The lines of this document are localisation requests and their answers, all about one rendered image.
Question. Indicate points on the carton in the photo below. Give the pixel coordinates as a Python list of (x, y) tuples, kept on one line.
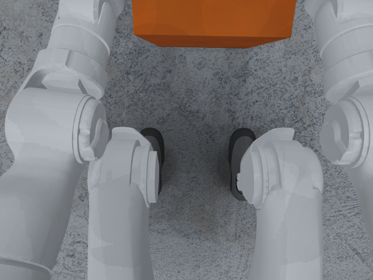
[(213, 23)]

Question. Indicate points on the robot right upper arm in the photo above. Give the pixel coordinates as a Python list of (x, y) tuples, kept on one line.
[(347, 139)]

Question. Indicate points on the robot left upper arm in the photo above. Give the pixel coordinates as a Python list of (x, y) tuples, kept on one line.
[(52, 134)]

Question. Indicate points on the right robot forearm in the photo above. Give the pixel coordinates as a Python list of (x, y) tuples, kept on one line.
[(343, 30)]

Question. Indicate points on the right robot thigh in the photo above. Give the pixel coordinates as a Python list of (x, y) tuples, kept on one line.
[(289, 228)]

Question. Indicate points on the left robot forearm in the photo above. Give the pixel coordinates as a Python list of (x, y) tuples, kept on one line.
[(77, 52)]

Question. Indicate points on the right robot foot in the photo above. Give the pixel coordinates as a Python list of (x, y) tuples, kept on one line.
[(240, 141)]

